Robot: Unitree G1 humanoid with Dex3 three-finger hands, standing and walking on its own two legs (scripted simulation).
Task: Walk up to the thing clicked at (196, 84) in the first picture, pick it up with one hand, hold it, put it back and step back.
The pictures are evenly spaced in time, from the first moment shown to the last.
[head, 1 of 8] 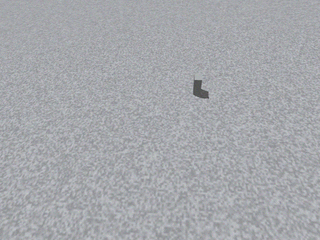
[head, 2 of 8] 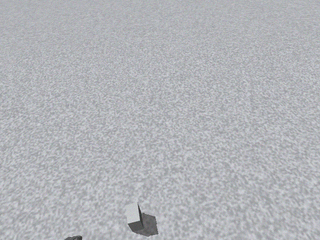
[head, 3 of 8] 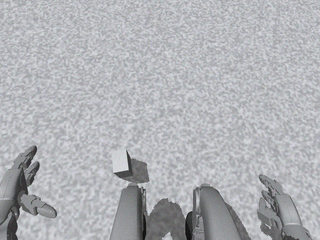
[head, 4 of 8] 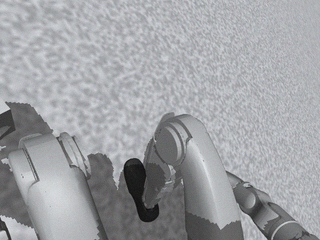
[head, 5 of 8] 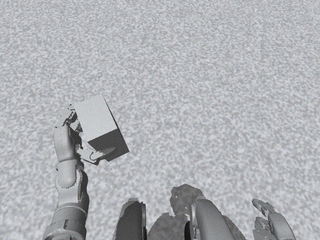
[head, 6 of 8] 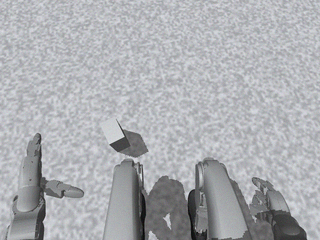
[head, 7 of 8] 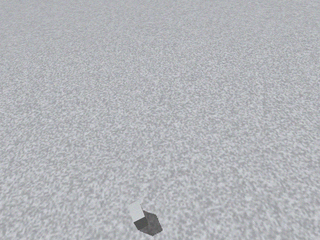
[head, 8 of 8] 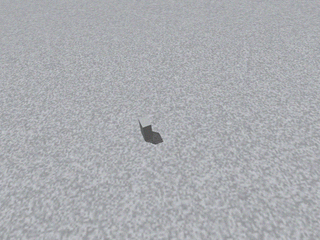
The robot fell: no
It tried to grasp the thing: yes
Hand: left
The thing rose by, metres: 0.70
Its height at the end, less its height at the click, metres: +0.00
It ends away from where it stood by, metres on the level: 0.02
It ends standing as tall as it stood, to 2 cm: yes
